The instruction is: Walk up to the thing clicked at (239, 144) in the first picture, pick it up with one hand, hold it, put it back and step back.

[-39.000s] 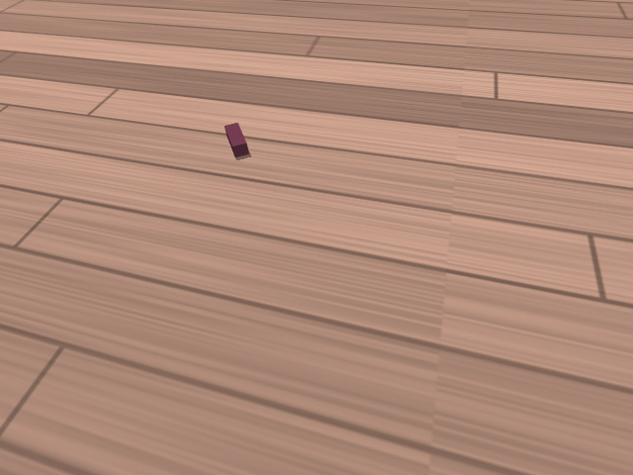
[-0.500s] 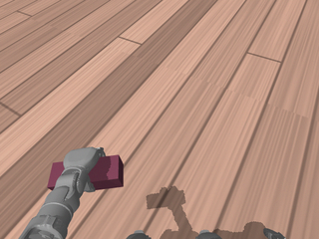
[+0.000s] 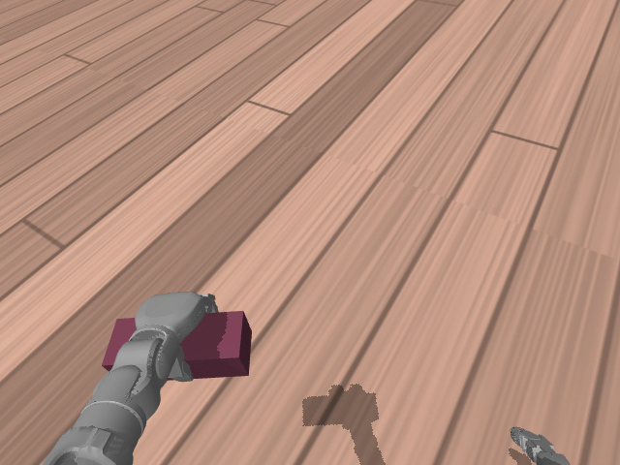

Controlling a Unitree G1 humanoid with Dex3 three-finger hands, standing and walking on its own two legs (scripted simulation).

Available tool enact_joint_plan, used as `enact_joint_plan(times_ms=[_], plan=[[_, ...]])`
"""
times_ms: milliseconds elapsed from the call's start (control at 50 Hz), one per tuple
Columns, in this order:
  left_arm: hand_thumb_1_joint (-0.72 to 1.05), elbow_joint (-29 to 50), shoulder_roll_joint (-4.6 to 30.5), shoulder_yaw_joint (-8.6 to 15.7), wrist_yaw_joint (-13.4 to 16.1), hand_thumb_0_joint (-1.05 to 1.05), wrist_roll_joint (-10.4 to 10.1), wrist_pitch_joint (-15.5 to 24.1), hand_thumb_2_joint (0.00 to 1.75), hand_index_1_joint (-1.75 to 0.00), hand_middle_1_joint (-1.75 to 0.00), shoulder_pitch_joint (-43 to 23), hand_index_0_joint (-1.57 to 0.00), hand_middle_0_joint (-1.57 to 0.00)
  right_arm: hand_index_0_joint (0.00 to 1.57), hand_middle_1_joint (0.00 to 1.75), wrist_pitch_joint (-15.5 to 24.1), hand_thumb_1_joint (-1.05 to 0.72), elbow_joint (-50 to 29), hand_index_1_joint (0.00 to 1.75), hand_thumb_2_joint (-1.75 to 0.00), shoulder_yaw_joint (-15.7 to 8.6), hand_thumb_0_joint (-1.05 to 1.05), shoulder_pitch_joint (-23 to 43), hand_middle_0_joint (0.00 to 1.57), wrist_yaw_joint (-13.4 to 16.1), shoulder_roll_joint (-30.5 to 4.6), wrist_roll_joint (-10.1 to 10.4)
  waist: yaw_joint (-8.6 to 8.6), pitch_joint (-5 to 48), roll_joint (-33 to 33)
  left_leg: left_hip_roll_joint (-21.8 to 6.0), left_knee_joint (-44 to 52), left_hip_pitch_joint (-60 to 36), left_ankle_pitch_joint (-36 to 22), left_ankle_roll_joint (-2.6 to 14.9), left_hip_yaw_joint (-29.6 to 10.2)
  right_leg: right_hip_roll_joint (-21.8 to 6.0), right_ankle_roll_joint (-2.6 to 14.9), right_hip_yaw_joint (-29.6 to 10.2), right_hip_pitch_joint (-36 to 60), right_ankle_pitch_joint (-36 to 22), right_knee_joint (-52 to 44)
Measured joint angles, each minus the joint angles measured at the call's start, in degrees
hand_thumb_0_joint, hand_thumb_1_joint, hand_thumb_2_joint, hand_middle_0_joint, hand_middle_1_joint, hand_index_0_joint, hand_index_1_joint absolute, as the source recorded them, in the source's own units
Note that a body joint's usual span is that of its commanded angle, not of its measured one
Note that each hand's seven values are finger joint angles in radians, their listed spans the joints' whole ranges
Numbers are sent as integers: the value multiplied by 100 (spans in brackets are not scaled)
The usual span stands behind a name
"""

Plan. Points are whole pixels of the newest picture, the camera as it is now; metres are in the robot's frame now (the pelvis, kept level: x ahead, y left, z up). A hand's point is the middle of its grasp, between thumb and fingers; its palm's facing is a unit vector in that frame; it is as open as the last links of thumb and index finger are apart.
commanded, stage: hold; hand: left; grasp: from above
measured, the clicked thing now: (182, 347) +0.31 +0.24 -0.09
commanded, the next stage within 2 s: crouch in 1.46 s
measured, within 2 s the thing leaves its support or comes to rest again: neither
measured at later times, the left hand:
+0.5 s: hand (180, 351) +0.28 +0.21 -0.03, palm faces -0.46 -0.05 -0.89, open 10.2 cm
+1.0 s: hand (177, 350) +0.28 +0.21 -0.01, palm faces -0.44 -0.04 -0.89, open 10.2 cm
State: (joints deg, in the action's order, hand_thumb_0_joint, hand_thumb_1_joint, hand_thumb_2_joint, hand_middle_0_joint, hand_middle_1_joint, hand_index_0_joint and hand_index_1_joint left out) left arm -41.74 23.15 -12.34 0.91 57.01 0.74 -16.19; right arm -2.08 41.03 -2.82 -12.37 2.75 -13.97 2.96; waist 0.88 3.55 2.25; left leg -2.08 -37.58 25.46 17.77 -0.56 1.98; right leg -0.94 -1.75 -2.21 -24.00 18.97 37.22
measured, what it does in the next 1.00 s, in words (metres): stands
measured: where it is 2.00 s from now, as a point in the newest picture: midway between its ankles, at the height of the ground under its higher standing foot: outside the picture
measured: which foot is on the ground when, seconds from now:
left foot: down 0.00-1.00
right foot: down 0.00-1.00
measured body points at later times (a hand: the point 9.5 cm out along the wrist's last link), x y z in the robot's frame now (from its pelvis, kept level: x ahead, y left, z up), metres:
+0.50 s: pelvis -0.01 -0.01 +0.01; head +0.00 -0.03 +0.46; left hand +0.30 +0.21 +0.02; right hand +0.13 -0.26 -0.11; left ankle +0.01 +0.12 -0.72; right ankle +0.00 -0.14 -0.72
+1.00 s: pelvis -0.02 -0.01 +0.01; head -0.01 -0.03 +0.46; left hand +0.30 +0.21 +0.04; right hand +0.14 -0.26 -0.10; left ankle +0.01 +0.12 -0.72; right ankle +0.00 -0.14 -0.72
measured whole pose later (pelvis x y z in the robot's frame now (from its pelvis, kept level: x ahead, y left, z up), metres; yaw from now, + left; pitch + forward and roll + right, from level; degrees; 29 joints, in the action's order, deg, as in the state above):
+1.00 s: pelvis -0.02 -0.01 +0.01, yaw +0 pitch +1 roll +0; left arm -34.1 23.8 -12.6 -3.9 55.9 1.1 -13.5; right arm -4.1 39.6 -1.6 -9.5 4.0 -14.1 3.8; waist -0.8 0.7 3.2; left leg -2.0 -28.1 16.4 12.3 -1.0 2.4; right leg -0.8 -1.2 -2.5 -16.0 14.4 29.8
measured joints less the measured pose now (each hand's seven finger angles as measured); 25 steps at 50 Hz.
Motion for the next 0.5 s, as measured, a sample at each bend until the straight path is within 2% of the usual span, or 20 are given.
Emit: enact_joint_plan(times_ms=[500], plan=[[-2,481,6,-47,-288,0,-63,-11,53,-62,-68,202,-65,-60,20,30,-182,-90,-134,30,-89,66,1,145,20,54,-30,53,-105,-192,60,2,613,-590,-367,-36,19,6,43,-10,516,-300,-474]])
